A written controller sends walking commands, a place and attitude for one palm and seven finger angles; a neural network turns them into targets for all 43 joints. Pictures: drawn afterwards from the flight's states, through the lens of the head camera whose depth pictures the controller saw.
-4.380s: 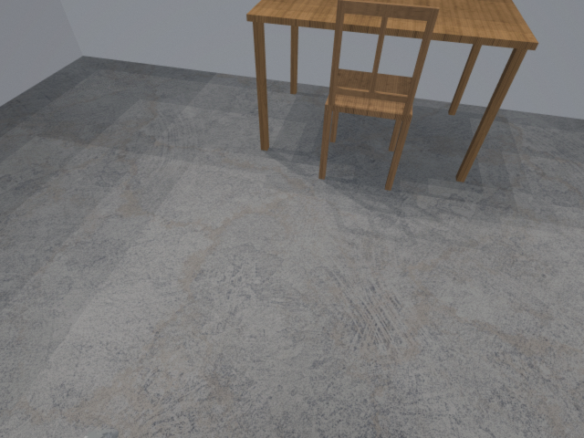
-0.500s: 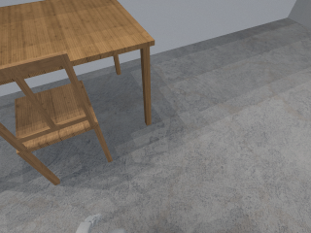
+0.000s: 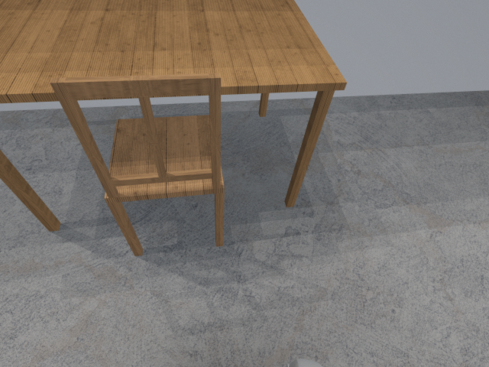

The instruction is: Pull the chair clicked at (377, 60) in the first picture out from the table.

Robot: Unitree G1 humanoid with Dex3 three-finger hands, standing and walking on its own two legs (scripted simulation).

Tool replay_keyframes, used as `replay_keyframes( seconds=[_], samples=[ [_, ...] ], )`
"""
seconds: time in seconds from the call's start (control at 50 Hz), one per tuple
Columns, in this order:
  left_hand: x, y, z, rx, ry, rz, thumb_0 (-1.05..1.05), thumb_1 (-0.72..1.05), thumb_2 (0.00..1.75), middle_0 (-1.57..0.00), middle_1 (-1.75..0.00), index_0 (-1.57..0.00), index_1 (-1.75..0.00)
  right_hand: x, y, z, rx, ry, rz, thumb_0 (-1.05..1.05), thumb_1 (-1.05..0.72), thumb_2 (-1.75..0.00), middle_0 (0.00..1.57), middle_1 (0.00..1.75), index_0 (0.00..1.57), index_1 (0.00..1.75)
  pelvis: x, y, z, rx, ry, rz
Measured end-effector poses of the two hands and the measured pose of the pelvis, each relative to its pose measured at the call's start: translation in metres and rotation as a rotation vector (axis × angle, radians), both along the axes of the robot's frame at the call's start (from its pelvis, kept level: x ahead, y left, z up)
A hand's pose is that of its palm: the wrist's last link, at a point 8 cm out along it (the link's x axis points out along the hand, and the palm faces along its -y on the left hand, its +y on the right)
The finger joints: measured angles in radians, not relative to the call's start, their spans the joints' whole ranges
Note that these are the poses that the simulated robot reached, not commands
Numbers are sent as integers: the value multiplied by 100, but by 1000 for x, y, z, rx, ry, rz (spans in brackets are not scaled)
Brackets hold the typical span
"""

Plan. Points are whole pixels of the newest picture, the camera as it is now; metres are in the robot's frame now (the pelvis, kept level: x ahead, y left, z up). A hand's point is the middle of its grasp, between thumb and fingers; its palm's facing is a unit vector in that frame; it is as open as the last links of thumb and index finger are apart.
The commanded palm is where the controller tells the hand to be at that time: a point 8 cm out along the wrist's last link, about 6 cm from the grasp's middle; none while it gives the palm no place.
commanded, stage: turn to face it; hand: left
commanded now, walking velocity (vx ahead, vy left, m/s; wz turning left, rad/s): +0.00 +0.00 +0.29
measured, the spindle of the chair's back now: (154, 140) +0.66 +0.28 -0.10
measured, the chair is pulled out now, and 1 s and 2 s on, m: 0.00 0.00 0.00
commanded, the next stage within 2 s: take the last steps up to it in 0.20 s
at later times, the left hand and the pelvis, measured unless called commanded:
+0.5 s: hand out of the picture +0.00 +0.13 -0.15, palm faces +0.24 -0.94 -0.23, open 7.3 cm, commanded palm none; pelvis -0.01 -0.06 +0.00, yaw +11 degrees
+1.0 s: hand out of the picture +0.10 +0.19 -0.18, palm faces +0.22 -0.96 -0.17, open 7.4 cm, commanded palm none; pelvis +0.10 +0.00 -0.01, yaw +11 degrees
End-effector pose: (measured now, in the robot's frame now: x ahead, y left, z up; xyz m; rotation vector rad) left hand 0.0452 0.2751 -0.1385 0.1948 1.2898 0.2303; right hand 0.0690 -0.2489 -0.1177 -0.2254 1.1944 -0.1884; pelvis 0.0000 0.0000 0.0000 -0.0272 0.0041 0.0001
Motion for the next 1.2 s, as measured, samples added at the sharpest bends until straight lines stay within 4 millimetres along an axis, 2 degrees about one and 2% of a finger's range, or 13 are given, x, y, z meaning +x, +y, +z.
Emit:
replay_keyframes(
  seconds=[0.1, 0.26, 0.34, 0.46, 0.56, 0.68, 0.74, 0.8, 0.86, 0.96, 1.04, 1.12, 1.2],
  samples=[
    [-5, -17, 5, 6, -8, 19, 0, 91, 90, -19, -30, -19, -30, -2, -4, -11, 42, 27, 19, 1, -90, -90, 20, 30, 21, 30, -2, -12, -1, 14, -8, 35],
    [-10, -74, 9, 10, -98, 40, 0, 91, 90, -19, -30, -20, -30, -8, -33, -41, 105, 65, 41, 1, -90, -90, 20, 30, 21, 30, -10, -47, -11, 45, -23, 103],
    [-26, -97, 16, -14, -104, 77, 0, 91, 90, -20, -30, -20, -30, -7, -45, -37, 106, 92, 69, 1, -90, -90, 20, 30, 20, 30, -14, -56, -4, 53, -29, 141],
    [-54, -101, 18, -19, -89, 148, 0, 93, 90, -20, -30, -20, -30, -8, -53, -28, 84, 127, 124, 1, -90, -90, 20, 30, 20, 30, -12, -62, 2, 52, -18, 185],
    [-94, -100, 12, -51, -11, 210, 0, 92, 90, -20, -30, -20, -30, 7, -42, -20, 64, 139, 180, 1, -91, -90, 20, 30, 20, 30, -6, -53, 5, 48, -3, 206],
    [-148, -91, -7, -120, 160, 297, 0, 91, 90, -20, -30, -20, -30, 42, -5, -16, 40, 64, 239, 1, -91, -90, 20, 30, 20, 30, 7, -26, -3, 17, 2, 214],
    [-156, -83, -15, -148, 241, 293, 0, 91, 90, -20, -30, -20, -30, 47, 13, -16, 37, 34, 228, 1, -91, -90, 20, 30, 20, 30, 16, -14, -7, 25, -5, 204],
    [-135, -73, -13, -158, 244, 271, 1, 91, 90, -19, -30, -20, -30, 37, 24, -14, 42, 63, 195, 1, -91, -90, 20, 30, 20, 30, 30, -6, -3, 25, -8, 203],
    [-94, -60, -10, -148, 180, 250, 1, 91, 90, -19, -30, -20, -30, 22, 29, -16, 49, 138, 164, 1, -91, -90, 20, 30, 20, 30, 47, -1, 0, 31, -9, 205],
    [-3, -45, -9, -117, 54, 198, 1, 91, 90, -19, -30, -19, -30, 1, 32, -23, 74, 274, 107, 1, -91, -90, 20, 30, 20, 30, 80, 0, -2, 44, -10, 200],
    [80, -42, -10, -89, -37, 131, 0, 91, 90, -19, -30, -19, -30, -1, 27, -33, 97, 361, 50, 1, -91, -90, 20, 30, 21, 30, 114, -5, -10, 53, -15, 188],
    [153, -46, -15, -49, -143, 87, 0, 91, 90, -19, -30, -20, -30, 17, 15, -51, 114, 425, 17, 1, -90, -90, 20, 30, 21, 30, 153, -17, -27, 50, -26, 181],
    [181, -55, -9, -47, -168, 100, 0, 91, 90, -19, -30, -20, -30, 72, 4, -52, 103, 370, 35, 1, -90, -90, 20, 30, 20, 30, 177, -22, -22, 35, -40, 191]
  ],
)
